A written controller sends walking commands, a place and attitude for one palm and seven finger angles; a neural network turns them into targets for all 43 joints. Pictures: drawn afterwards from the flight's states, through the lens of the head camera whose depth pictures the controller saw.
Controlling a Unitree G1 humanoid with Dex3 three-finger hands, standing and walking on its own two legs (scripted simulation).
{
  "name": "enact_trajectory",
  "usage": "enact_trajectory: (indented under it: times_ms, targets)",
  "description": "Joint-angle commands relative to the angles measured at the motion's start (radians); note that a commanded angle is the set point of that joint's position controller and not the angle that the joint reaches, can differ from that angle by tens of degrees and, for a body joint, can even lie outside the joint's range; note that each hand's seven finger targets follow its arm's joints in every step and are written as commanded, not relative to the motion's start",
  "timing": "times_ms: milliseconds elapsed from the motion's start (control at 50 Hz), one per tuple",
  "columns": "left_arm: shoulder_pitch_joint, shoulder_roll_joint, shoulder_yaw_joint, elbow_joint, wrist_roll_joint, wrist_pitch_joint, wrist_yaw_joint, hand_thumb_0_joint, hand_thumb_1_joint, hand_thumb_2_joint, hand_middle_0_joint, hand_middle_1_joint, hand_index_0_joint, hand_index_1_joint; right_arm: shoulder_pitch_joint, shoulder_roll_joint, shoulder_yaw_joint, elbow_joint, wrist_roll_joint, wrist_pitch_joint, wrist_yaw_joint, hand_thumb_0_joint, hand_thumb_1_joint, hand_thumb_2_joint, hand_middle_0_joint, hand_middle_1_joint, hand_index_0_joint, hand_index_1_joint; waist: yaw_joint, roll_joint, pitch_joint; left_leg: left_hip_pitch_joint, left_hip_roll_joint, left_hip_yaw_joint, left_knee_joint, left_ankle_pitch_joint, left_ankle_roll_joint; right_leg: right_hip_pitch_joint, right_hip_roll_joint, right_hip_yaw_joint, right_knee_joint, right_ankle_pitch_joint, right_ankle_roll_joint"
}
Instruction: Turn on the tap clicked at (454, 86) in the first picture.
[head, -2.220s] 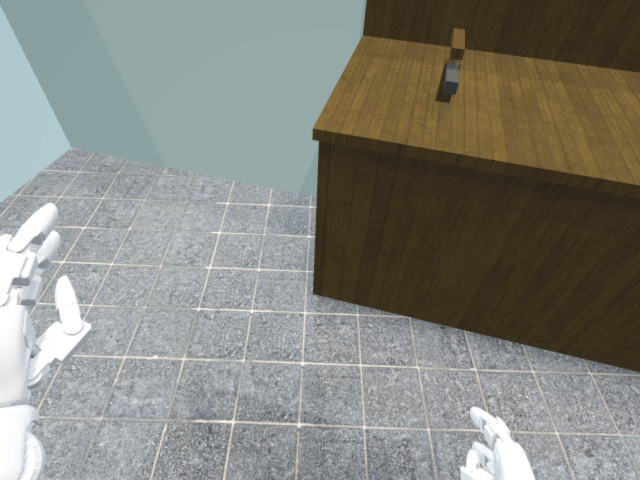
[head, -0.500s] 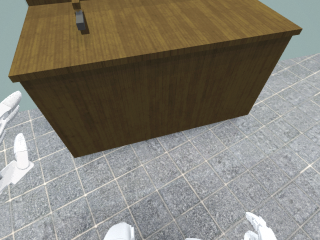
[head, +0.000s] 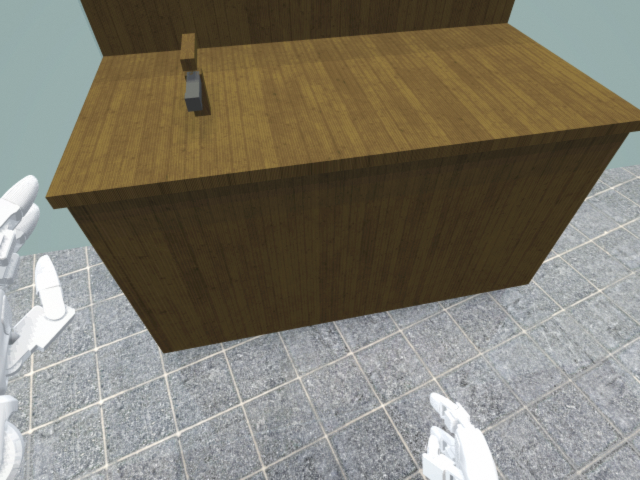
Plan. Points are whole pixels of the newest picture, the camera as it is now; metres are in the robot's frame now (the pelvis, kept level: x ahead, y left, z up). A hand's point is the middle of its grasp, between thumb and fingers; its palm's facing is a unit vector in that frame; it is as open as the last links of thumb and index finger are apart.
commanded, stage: take the last steps up to it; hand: left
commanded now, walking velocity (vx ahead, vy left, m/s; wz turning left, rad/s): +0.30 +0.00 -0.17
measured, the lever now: (193, 101) +0.75 +0.32 +0.09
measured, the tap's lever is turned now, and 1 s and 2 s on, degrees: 0 0 0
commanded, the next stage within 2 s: come to a stop and stand still in 1.04 s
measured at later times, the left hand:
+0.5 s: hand (169, 200) +0.36 +0.21 +0.19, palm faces +0.39 -0.83 -0.39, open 7.4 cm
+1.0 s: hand (226, 159) +0.47 +0.17 +0.16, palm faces +0.37 -0.82 -0.44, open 7.4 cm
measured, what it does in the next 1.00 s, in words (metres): walks ahead: right foot, then left foot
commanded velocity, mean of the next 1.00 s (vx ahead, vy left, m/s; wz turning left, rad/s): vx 0.26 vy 0.05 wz -0.02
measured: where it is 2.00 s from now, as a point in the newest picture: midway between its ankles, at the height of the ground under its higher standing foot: outside the picture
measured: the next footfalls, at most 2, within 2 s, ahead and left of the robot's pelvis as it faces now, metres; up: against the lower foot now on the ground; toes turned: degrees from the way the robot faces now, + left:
right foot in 0.06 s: +0.11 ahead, -0.12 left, +0.00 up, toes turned -8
left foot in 0.44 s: +0.23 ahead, +0.09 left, +0.00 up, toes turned +6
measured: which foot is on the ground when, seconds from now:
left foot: down 0.00-0.06, up 0.08-0.42, down 0.44-0.74, up 0.76-1.00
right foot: up 0.00-0.04, down 0.06-0.46, up 0.48-0.70, down 0.72-1.00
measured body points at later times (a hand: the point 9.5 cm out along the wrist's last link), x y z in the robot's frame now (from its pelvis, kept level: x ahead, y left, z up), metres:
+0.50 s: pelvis +0.13 -0.02 -0.02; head +0.13 -0.02 +0.43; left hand +0.33 +0.25 +0.21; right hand +0.26 -0.30 -0.09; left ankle +0.19 +0.09 -0.74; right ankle +0.07 -0.12 -0.72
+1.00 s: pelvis +0.24 -0.06 +0.00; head +0.28 -0.07 +0.45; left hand +0.45 +0.21 +0.19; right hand +0.39 -0.32 -0.10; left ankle +0.30 +0.08 -0.70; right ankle +0.21 -0.15 -0.74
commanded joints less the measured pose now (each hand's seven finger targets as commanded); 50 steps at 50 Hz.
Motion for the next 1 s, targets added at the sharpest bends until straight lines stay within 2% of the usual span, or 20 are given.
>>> enact_trajectory:
  times_ms: [0, 20, 40, 60, 100, 200, 380, 400, 420, 460, 520, 560, 660, 680, 700, 720, 740, 780, 860, 980]
  targets:
    - [-0.086, 0.111, 0.087, -0.055, -0.013, -0.019, 0.014, 0.0, 0.9, 0.9, -0.2, -0.3, -0.2, -0.3, -0.069, -0.202, -0.103, -0.121, 0.012, -0.016, -0.027, 0.0, -0.9, -0.9, 0.2, 0.3, 0.2, 0.3, -0.029, 0.072, -0.082, -0.082, 0.135, -0.032, 0.011, -0.053, 0.098, 0.234, 0.064, -0.074, -0.228, 0.071, -0.012]
    - [-0.096, 0.124, 0.09, -0.056, -0.009, -0.017, 0.016, 0.0, 0.9, 0.9, -0.2, -0.3, -0.2, -0.3, -0.063, -0.193, -0.103, -0.119, 0.016, -0.009, -0.025, 0.0, -0.9, -0.9, 0.2, 0.3, 0.2, 0.3, -0.023, -0.043, -0.117, -0.167, 0.085, 0.007, 0.213, -0.041, 0.086, 0.335, 0.0, 0.036, -0.271, 0.066, -0.057]
    - [-0.112, 0.161, 0.101, -0.069, -0.001, -0.016, 0.019, 0.0, 0.9, 0.9, -0.2, -0.3, -0.2, -0.3, -0.061, -0.166, -0.1, -0.127, 0.021, -0.002, -0.021, 0.0, -0.9, -0.9, 0.2, 0.3, 0.2, 0.3, -0.027, -0.314, -0.162, -0.371, -0.03, 0.048, 0.494, -0.155, 0.051, 0.468, -0.204, 0.405, -0.346, 0.103, -0.16]
    - [-0.1, 0.168, 0.112, -0.066, -0.005, -0.012, 0.022, 0.0, 0.9, 0.9, -0.2, -0.3, -0.2, -0.3, -0.107, -0.176, -0.095, -0.137, 0.022, -0.007, -0.016, 0.0, -0.9, -0.9, 0.2, 0.3, 0.2, 0.3, -0.002, -0.356, -0.123, -0.525, -0.083, -0.042, 0.686, -0.317, 0.033, 0.482, -0.339, 0.625, -0.404, 0.215, -0.239]
    - [-0.103, 0.157, 0.108, -0.116, -0.014, -0.031, 0.013, 0.0, 0.9, 0.9, -0.2, -0.3, -0.2, -0.3, -0.098, -0.201, -0.107, -0.115, 0.02, -0.013, -0.005, 0.0, -0.9, -0.9, 0.2, 0.3, 0.2, 0.3, -0.015, -0.237, -0.112, -0.519, -0.019, -0.169, 0.756, -0.211, 0.024, 0.403, -0.326, 0.564, -0.41, 0.118, -0.244]
    - [-0.05, 0.199, 0.164, -0.312, -0.005, -0.091, 0.027, 0.0, 0.9, 0.9, -0.2, -0.3, -0.2, -0.3, -0.122, -0.198, -0.103, -0.108, 0.012, 0.02, -0.01, 0.0, -0.9, -0.9, 0.2, 0.3, 0.2, 0.3, -0.031, -0.096, -0.112, -0.39, 0.01, -0.14, 0.511, -0.093, 0.009, 0.28, -0.265, 0.252, -0.388, 0.349, -0.21]
    - [0.035, 0.135, 0.141, -0.207, -0.026, -0.082, 0.043, 0.0, 0.9, 0.9, -0.2, -0.3, -0.2, -0.3, -0.03, -0.216, -0.139, -0.131, 0.013, -0.003, -0.033, 0.0, -0.9, -0.9, 0.2, 0.3, 0.2, 0.3, -0.037, -0.048, -0.135, -0.01, -0.069, -0.006, -0.028, 0.112, 0.043, 0.235, -0.137, 0.161, -0.179, 0.238, -0.118]
    - [0.008, 0.135, 0.136, -0.199, -0.027, -0.084, 0.039, 0.0, 0.9, 0.9, -0.2, -0.3, -0.2, -0.3, -0.022, -0.238, -0.146, -0.133, 0.015, -0.002, -0.037, 0.0, -0.9, -0.9, 0.2, 0.3, 0.2, 0.3, -0.051, 0.047, -0.133, 0.082, -0.012, -0.115, -0.083, 0.085, 0.085, 0.13, -0.087, 0.132, -0.05, 0.185, -0.082]
    - [-0.012, 0.127, 0.135, -0.188, -0.031, -0.089, 0.037, 0.0, 0.9, 0.9, -0.2, -0.3, -0.2, -0.3, -0.028, -0.257, -0.148, -0.137, 0.017, 0.001, -0.036, 0.0, -0.9, -0.9, 0.2, 0.3, 0.2, 0.3, -0.049, 0.207, -0.135, 0.173, 0.153, -0.376, -0.136, 0.112, 0.173, -0.038, 0.014, 0.053, 0.128, -0.018, -0.032]
    - [-0.017, 0.156, 0.136, -0.088, -0.024, -0.087, 0.021, 0.0, 0.9, 0.9, -0.2, -0.3, -0.2, -0.3, -0.06, -0.23, -0.126, -0.136, 0.013, -0.011, -0.032, 0.0, -0.9, -0.9, 0.2, 0.3, 0.2, 0.3, -0.04, 0.227, -0.057, 0.092, 0.294, -0.597, -0.246, 0.03, 0.271, -0.192, 0.024, 0.1, 0.395, -0.25, -0.022]
    - [-0.083, 0.127, 0.09, -0.138, -0.01, -0.085, 0.005, 0.0, 0.9, 0.9, -0.2, -0.3, -0.2, -0.3, -0.058, -0.226, -0.127, -0.107, 0.017, -0.018, -0.028, 0.0, -0.9, -0.9, 0.2, 0.3, 0.2, 0.3, -0.032, 0.104, -0.007, -0.013, 0.237, -0.404, -0.216, 0.003, 0.262, -0.175, -0.039, 0.1, 0.326, -0.152, -0.008]
    - [-0.094, 0.132, 0.087, -0.22, -0.009, -0.082, 0.005, 0.0, 0.9, 0.9, -0.2, -0.3, -0.2, -0.3, -0.065, -0.229, -0.123, -0.111, 0.019, -0.031, -0.026, 0.0, -0.9, -0.9, 0.2, 0.3, 0.2, 0.3, -0.02, 0.156, -0.038, -0.066, 0.164, -0.24, -0.205, 0.004, 0.213, -0.047, -0.027, 0.04, 0.184, -0.082, -0.003]
    - [-0.056, 0.162, 0.129, -0.24, -0.006, -0.065, 0.023, 0.0, 0.9, 0.9, -0.2, -0.3, -0.2, -0.3, -0.066, -0.215, -0.11, -0.112, 0.016, -0.048, -0.024, 0.0, -0.9, -0.9, 0.2, 0.3, 0.2, 0.3, -0.017, 0.144, -0.105, -0.122, 0.102, -0.123, -0.063, -0.047, 0.139, 0.208, 0.024, -0.063, -0.149, 0.032, 0.006]
    - [-0.064, 0.157, 0.127, -0.229, -0.005, -0.064, 0.026, 0.0, 0.9, 0.9, -0.2, -0.3, -0.2, -0.3, -0.069, -0.205, -0.109, -0.112, 0.014, -0.044, -0.024, 0.0, -0.9, -0.9, 0.2, 0.3, 0.2, 0.3, -0.018, 0.08, -0.115, -0.173, 0.074, -0.103, 0.027, -0.081, 0.116, 0.278, -0.004, -0.015, -0.219, 0.037, -0.008]
    - [-0.061, 0.18, 0.148, -0.189, 0.0, -0.06, 0.029, 0.0, 0.9, 0.9, -0.2, -0.3, -0.2, -0.3, -0.06, -0.188, -0.11, -0.107, 0.014, -0.034, -0.025, 0.0, -0.9, -0.9, 0.2, 0.3, 0.2, 0.3, -0.016, -0.11, -0.118, -0.274, 0.002, -0.036, 0.244, -0.141, 0.085, 0.331, -0.124, 0.196, -0.316, -0.014, -0.067]
    - [-0.069, 0.195, 0.16, -0.167, -0.005, -0.052, 0.031, 0.0, 0.9, 0.9, -0.2, -0.3, -0.2, -0.3, -0.073, -0.165, -0.102, -0.116, 0.014, -0.028, -0.023, 0.0, -0.9, -0.9, 0.2, 0.3, 0.2, 0.3, -0.014, -0.362, -0.111, -0.466, -0.113, -0.005, 0.495, -0.259, 0.042, 0.407, -0.318, 0.552, -0.424, 0.026, -0.171]
    - [-0.116, 0.196, 0.166, -0.17, -0.016, -0.05, 0.031, 0.0, 0.9, 0.9, -0.2, -0.3, -0.2, -0.3, -0.098, -0.193, -0.11, -0.109, 0.01, -0.035, -0.02, 0.0, -0.9, -0.9, 0.2, 0.3, 0.2, 0.3, -0.007, -0.325, -0.1, -0.518, -0.088, -0.113, 0.644, -0.246, 0.031, 0.388, -0.391, 0.628, -0.457, 0.046, -0.217]
    - [-0.085, 0.176, 0.161, -0.116, -0.021, -0.056, 0.022, 0.0, 0.9, 0.9, -0.2, -0.3, -0.2, -0.3, -0.087, -0.19, -0.11, -0.086, 0.02, -0.029, -0.015, 0.0, -0.9, -0.9, 0.2, 0.3, 0.2, 0.3, -0.024, -0.235, -0.058, -0.559, -0.046, -0.182, 0.727, -0.174, 0.019, 0.378, -0.377, 0.559, -0.432, 0.155, -0.241]
    - [-0.035, 0.12, 0.118, -0.103, -0.007, -0.089, 0.015, 0.0, 0.9, 0.9, -0.2, -0.3, -0.2, -0.3, -0.1, -0.176, -0.093, -0.08, 0.013, 0.01, -0.014, 0.0, -0.9, -0.9, 0.2, 0.3, 0.2, 0.3, -0.03, -0.167, -0.095, -0.452, -0.042, -0.104, 0.463, -0.101, 0.012, 0.411, -0.264, 0.182, -0.313, 0.658, -0.164]
    - [-0.033, 0.136, 0.107, -0.265, -0.009, -0.088, 0.03, 0.0, 0.9, 0.9, -0.2, -0.3, -0.2, -0.3, -0.095, -0.19, -0.118, -0.135, 0.005, -0.005, -0.018, 0.0, -0.9, -0.9, 0.2, 0.3, 0.2, 0.3, -0.002, -0.187, -0.139, -0.2, -0.107, 0.02, 0.099, 0.05, 0.034, 0.389, -0.225, 0.11, -0.265, 0.622, -0.136]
